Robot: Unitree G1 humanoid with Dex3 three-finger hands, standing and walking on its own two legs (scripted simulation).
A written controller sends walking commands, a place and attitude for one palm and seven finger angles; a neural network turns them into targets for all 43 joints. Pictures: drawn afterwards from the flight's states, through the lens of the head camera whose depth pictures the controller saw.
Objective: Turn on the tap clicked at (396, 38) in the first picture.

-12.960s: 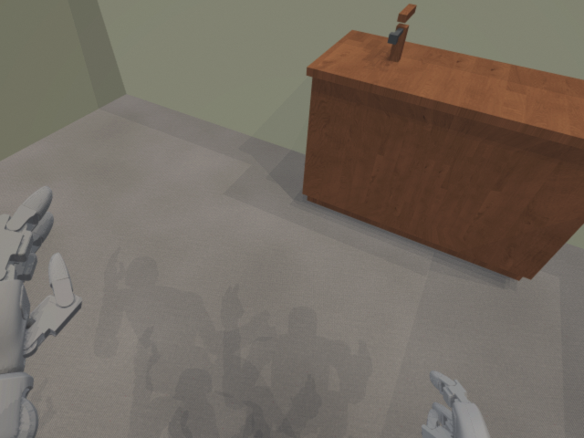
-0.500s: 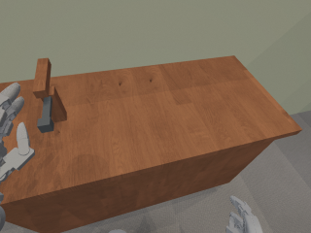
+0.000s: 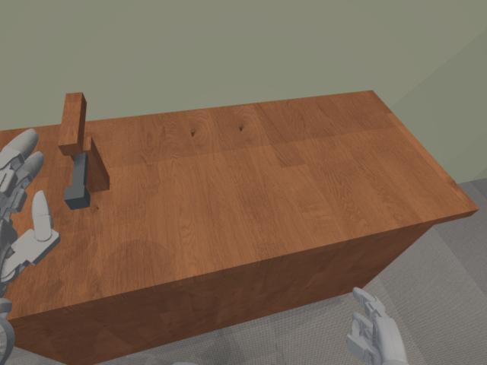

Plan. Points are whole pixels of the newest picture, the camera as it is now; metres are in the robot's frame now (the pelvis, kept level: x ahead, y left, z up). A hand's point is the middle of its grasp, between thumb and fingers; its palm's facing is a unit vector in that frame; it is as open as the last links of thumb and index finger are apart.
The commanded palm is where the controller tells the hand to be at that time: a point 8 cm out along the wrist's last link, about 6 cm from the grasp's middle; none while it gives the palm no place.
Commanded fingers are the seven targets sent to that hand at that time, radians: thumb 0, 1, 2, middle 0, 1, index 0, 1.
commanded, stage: shuffle to correct the standing spot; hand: left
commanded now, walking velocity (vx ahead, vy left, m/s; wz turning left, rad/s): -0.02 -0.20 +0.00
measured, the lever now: (77, 197) +0.33 +0.30 +0.07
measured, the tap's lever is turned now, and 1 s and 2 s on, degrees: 0 0 0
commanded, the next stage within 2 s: none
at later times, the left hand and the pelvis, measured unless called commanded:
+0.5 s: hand (62, 233) +0.22 +0.23 +0.17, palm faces +0.30 -0.89 -0.34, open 7.4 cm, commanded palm +0.17 +0.28 +0.18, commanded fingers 0.00 0.90 0.90 -0.20 -0.30 -0.20 -0.30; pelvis +0.00 +0.00 +0.00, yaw -1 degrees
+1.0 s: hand (72, 230) +0.22 +0.23 +0.17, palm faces +0.28 -0.88 -0.38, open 7.4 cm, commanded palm +0.17 +0.27 +0.18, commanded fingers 0.00 0.90 0.90 -0.20 -0.30 -0.20 -0.30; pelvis +0.01 +0.00 +0.00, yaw -2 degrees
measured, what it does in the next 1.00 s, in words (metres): stands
